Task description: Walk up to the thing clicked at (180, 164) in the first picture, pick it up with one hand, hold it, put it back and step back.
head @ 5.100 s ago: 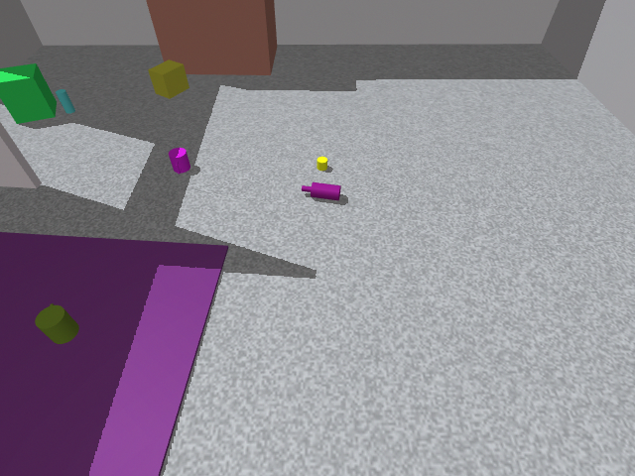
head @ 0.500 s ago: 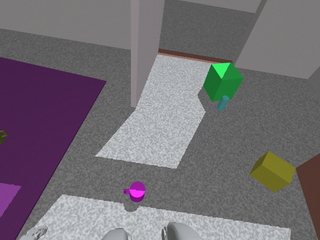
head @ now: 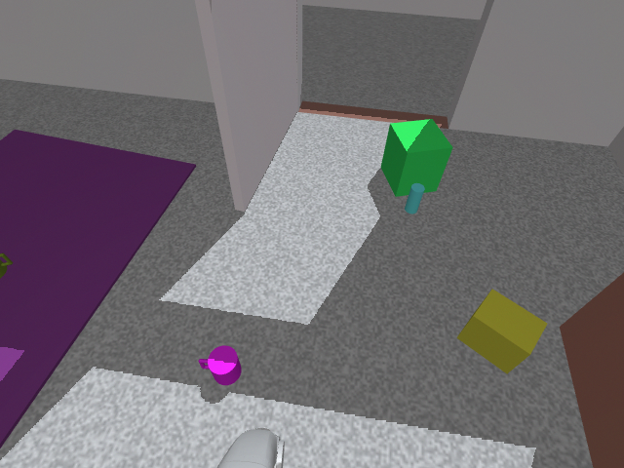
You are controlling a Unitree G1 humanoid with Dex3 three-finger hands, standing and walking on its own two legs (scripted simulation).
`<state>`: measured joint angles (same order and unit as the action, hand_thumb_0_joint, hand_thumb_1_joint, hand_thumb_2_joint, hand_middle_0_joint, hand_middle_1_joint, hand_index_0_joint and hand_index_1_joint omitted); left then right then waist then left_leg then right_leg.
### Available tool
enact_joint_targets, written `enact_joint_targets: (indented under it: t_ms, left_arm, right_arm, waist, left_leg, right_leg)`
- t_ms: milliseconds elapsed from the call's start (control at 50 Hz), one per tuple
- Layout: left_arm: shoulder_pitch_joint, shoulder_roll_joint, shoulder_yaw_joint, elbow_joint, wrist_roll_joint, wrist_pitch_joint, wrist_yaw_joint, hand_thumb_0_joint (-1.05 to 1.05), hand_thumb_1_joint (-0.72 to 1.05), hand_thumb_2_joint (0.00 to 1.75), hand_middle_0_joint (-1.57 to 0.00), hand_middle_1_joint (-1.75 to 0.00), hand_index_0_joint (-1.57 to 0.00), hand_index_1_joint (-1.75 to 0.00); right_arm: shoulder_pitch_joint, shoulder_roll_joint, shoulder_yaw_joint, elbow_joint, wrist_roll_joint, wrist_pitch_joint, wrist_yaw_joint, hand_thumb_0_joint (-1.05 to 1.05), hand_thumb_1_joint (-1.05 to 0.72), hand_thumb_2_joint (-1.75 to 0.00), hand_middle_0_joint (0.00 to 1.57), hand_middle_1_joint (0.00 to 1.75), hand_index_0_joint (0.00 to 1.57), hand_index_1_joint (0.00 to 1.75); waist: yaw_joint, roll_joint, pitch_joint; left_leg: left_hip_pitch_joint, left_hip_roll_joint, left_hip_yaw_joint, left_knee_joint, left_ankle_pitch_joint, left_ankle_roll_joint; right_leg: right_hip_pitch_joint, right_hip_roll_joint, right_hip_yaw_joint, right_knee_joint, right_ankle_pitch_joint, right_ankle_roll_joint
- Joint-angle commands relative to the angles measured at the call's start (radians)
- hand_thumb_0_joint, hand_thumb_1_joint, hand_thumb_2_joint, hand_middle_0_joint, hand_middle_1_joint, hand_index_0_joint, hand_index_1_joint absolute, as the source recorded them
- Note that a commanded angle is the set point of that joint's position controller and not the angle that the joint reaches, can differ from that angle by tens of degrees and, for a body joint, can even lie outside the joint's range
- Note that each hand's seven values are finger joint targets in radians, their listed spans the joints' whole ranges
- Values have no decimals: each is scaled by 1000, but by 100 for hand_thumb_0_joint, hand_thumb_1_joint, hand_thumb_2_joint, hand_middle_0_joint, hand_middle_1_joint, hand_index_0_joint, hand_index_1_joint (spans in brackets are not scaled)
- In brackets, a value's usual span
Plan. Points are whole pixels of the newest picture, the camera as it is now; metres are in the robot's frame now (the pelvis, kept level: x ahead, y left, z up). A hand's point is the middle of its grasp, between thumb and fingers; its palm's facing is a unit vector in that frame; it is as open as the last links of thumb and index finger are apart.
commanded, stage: walk up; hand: left
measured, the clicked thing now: (219, 365) +0.49 +0.31 -0.69
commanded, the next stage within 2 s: none
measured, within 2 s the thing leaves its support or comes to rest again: neither
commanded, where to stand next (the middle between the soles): +0.12 -0.03 m, yaw +4 degrees
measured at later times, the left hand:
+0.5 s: hand out of the picture +0.06 +0.18 -0.11, palm faces +0.07 -0.91 -0.42, open 7.4 cm
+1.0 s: hand out of the picture +0.05 +0.22 -0.14, palm faces +0.09 -0.94 -0.32, open 7.4 cm
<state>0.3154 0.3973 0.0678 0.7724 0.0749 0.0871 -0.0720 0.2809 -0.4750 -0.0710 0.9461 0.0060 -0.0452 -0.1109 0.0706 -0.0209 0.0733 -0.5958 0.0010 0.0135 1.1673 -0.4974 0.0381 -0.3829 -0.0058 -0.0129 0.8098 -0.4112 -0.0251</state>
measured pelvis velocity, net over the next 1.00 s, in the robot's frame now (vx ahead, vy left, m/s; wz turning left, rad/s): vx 0.01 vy -0.05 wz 0.11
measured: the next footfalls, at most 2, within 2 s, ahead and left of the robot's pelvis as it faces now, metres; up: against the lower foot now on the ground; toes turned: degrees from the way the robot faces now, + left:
left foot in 0.14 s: +0.06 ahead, +0.03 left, +0.00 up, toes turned +5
left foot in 0.72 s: +0.04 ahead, +0.09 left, +0.00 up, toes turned +8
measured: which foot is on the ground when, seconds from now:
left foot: up 0.00-0.12, down 0.14-0.36, up 0.38-0.70, down 0.72-1.00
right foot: down 0.00-1.00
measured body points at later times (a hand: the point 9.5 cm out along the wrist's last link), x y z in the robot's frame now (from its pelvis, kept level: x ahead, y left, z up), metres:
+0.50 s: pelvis +0.00 -0.09 +0.02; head +0.01 -0.11 +0.47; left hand +0.05 +0.22 -0.08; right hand +0.13 -0.40 -0.10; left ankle -0.01 +0.05 -0.68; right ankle +0.03 -0.19 -0.71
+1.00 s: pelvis +0.01 -0.05 +0.03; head +0.02 -0.03 +0.48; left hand +0.05 +0.26 -0.11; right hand +0.12 -0.34 -0.09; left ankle +0.00 +0.08 -0.71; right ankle +0.03 -0.18 -0.71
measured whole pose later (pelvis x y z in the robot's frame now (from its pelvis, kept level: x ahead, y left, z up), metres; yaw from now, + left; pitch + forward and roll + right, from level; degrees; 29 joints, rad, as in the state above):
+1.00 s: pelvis +0.01 -0.05 +0.03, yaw +7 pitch -2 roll -1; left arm 0.15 0.37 0.00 1.08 0.00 -0.02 -0.01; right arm 0.13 -0.34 -0.01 1.10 -0.01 -0.01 0.01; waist 0.01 -0.03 0.06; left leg -0.21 0.04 0.01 0.55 -0.30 -0.02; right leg -0.20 -0.03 -0.02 0.52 -0.28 0.03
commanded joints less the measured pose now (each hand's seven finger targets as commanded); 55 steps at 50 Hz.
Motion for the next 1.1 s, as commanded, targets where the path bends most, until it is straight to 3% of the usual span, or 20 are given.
enact_joint_targets:
  t_ms: [0, 60, 100, 140, 160, 180, 240, 280, 320, 340, 380, 420, 480, 580, 680, 720, 740, 760, 860, 1080]
  left_arm:
    - [-17, 249, 74, -71, -14, -51, 40, 0, 90, 90, -20, -30, -20, -30]
    - [-33, 250, 54, -48, -54, -74, 56, 0, 90, 90, -20, -30, -20, -30]
    - [-52, 212, 24, -35, -84, -87, 65, 0, 90, 90, -20, -30, -20, -30]
    - [-28, 140, -4, -22, -96, -99, 66, 0, 90, 90, -20, -30, -20, -30]
    - [-15, 184, 15, 8, -94, -90, 78, 0, 90, 90, -20, -30, -20, -30]
    - [-14, 214, 21, 31, -78, -96, 85, 0, 90, 90, -20, -30, -20, -30]
    - [-63, 191, 19, 57, -75, -122, 78, 0, 90, 90, -20, -30, -20, -30]
    - [-36, 213, 21, 87, -72, -142, 82, 0, 90, 90, -20, -30, -20, -30]
    - [-19, 277, 32, 111, -64, -162, 102, 0, 90, 90, -20, -30, -20, -30]
    - [-69, 319, 38, 112, -65, -162, 105, 0, 90, 90, -20, -30, -20, -30]
    - [-82, 291, 37, 113, -58, -168, 108, 0, 90, 90, -20, -30, -20, -30]
    - [-81, 278, 36, 125, -52, -178, 115, 0, 90, 90, -20, -30, -20, -30]
    - [-97, 267, 37, 136, -46, -185, 112, 0, 90, 90, -20, -30, -20, -30]
    - [-149, 250, 32, 131, -46, -168, 92, 0, 90, 90, -20, -30, -20, -30]
    - [-196, 228, 20, 128, -61, -129, 74, 0, 90, 90, -20, -30, -20, -30]
    - [-198, 167, -2, 127, -73, -122, 70, 0, 90, 90, -20, -30, -20, -30]
    - [-186, 137, -13, 131, -83, -117, 69, 0, 90, 90, -20, -30, -20, -30]
    - [-193, 190, 3, 162, -85, -112, 76, 0, 90, 90, -20, -30, -20, -30]
    - [-137, 211, -1, 235, -79, -134, 79, 0, 90, 90, -20, -30, -20, -30]
    - [-236, 186, -26, 287, -82, -130, 82, 0, 90, 90, -20, -30, -20, -30]
  right_arm:
    - [82, -173, -28, -35, -12, -29, 15, 0, -90, -90, 20, 30, 20, 30]
    - [63, -135, -17, -63, -20, -37, 43, 0, -90, -90, 20, 30, 20, 30]
    - [66, -114, -14, -60, -21, -48, 52, 0, -90, -90, 20, 30, 20, 30]
    - [6, -193, -29, -97, -37, -51, 51, 0, -90, -90, 20, 30, 20, 30]
    - [-42, -217, -29, -114, -24, -46, 58, 0, -90, -90, 20, 30, 20, 30]
    - [-52, -220, -37, -108, -15, -43, 62, 0, -90, -90, 20, 30, 20, 30]
    - [-96, -133, -1, -94, -8, -32, 72, 0, -90, -90, 20, 30, 20, 30]
    - [-142, -128, 1, -84, 0, -15, 86, 0, -90, -90, 20, 30, 20, 30]
    - [-115, -85, 2, -84, -11, 15, 100, 0, -90, -90, 20, 30, 20, 30]
    - [-116, -111, -13, -78, -20, 33, 98, 0, -90, -90, 20, 30, 20, 30]
    - [-132, -124, -23, -63, -29, 47, 107, 0, -90, -90, 20, 30, 20, 30]
    - [-136, -107, -18, -51, -25, 55, 119, 0, -90, -90, 20, 30, 20, 30]
    - [-117, -96, -17, -21, -22, 57, 125, 0, -90, -90, 20, 30, 20, 30]
    - [-128, -87, -9, 9, -28, 38, 126, 0, -90, -90, 20, 30, 20, 30]
    - [-72, -100, -14, 69, -29, 15, 115, 0, -90, -90, 20, 30, 20, 30]
    - [-64, -156, -26, 72, -40, 3, 104, 0, -90, -90, 20, 30, 20, 30]
    - [-109, -191, -23, 53, -39, -4, 101, 0, -90, -90, 20, 30, 20, 30]
    - [-149, -230, -27, 49, -25, 1, 104, 0, -90, -90, 20, 30, 20, 30]
    - [-228, -119, 14, 49, -12, 6, 107, 0, -90, -90, 20, 30, 20, 30]
    - [-236, -115, 11, 112, -6, 9, 99, 0, -90, -90, 20, 30, 20, 30]
  waist:
    - [-9, -191, -5]
    - [-44, -76, -65]
    - [-79, -3, -115]
    - [-68, 208, -170]
    - [-61, 148, -140]
    - [-56, 128, -114]
    - [-36, 51, -65]
    - [-16, 58, -75]
    - [-38, -31, -81]
    - [-49, -58, -51]
    - [-50, -11, -3]
    - [-39, -26, -2]
    - [-36, -92, -37]
    - [-42, -193, -53]
    - [-85, -128, -81]
    - [-96, 19, -106]
    - [-74, 117, -97]
    - [-77, 128, -52]
    - [-37, 130, -78]
    - [-68, 58, -135]
  left_leg:
    - [8, 10, 19, -211, -38, 15]
    - [219, 5, -26, -444, 92, 36]
    - [444, -2, -47, -701, 302, 49]
    - [618, 256, -464, -771, 422, 158]
    - [534, 372, -540, -734, 432, 288]
    - [425, 427, -578, -705, 455, 347]
    - [342, 244, -263, -653, 656, 182]
    - [259, 113, -133, -574, 570, 64]
    - [153, 16, -71, -433, 332, -1]
    - [168, 14, -51, -360, 22, 7]
    - [139, 35, -91, -294, -27, 5]
    - [71, 44, -124, -304, 53, 5]
    - [84, 40, -112, -309, 97, -17]
    - [193, 41, -26, -471, 87, -38]
    - [443, -8, 40, -708, 248, -34]
    - [531, 127, -158, -802, 238, 3]
    - [481, 262, -374, -879, 114, 71]
    - [323, 312, -394, -892, 12, 149]
    - [315, 119, -101, -712, 390, 8]
    - [465, 135, -82, -769, 528, 12]
  right_leg:
    - [109, -207, 336, -350, 134, -215]
    - [81, -288, 366, -301, 305, -206]
    - [27, -253, 259, -201, 447, -111]
    - [-169, -77, 105, 13, 129, 38]
    - [-145, -40, 63, 55, -186, 63]
    - [-60, -80, 107, 50, -169, 53]
    - [54, -53, 70, -161, 51, 33]
    - [192, -60, 91, -310, 305, 3]
    - [236, -254, 386, -433, 214, -87]
    - [144, -359, 454, -466, 83, -166]
    - [106, -377, 487, -522, -5, -176]
    - [196, -327, 416, -535, 8, -87]
    - [248, -275, 333, -530, 83, -54]
    - [220, -221, 188, -496, 128, -109]
    - [72, -176, 92, -378, 99, -81]
    - [-31, -117, 32, -242, 104, -18]
    - [-66, -42, -14, -166, 14, 18]
    - [39, -33, -1, -126, -74, 13]
    - [223, -96, 75, -370, 328, -8]
    - [242, -109, 61, -394, 428, 6]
